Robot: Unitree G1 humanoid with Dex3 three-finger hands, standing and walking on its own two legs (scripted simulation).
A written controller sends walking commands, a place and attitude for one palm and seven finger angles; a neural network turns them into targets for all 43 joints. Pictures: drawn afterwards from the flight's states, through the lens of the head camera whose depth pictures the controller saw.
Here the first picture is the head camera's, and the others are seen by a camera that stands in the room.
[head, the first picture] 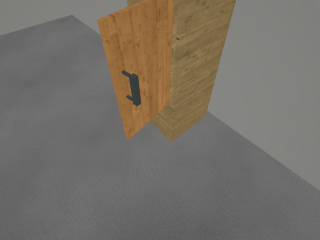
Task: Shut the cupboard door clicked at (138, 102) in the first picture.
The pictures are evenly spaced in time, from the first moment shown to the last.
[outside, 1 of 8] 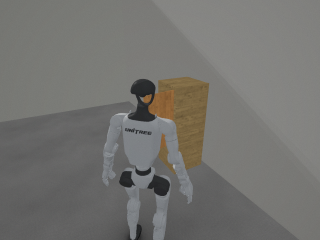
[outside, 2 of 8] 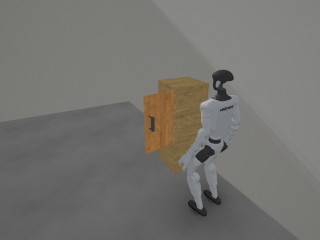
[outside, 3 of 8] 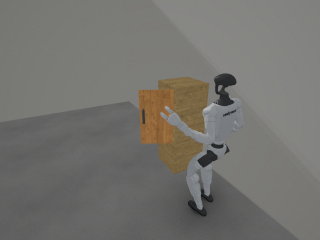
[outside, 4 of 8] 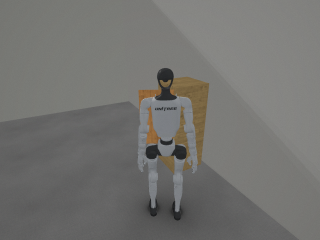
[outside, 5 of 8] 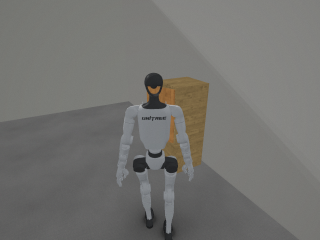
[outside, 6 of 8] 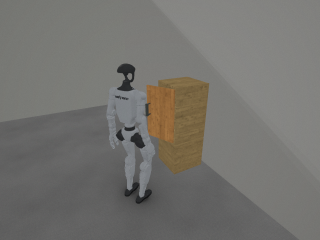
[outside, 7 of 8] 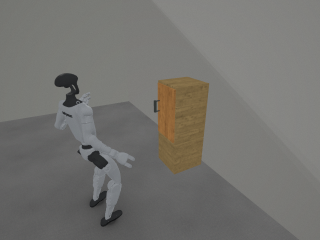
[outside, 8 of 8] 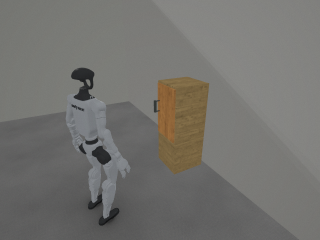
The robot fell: no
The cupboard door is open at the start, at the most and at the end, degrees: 99 99 0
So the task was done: yes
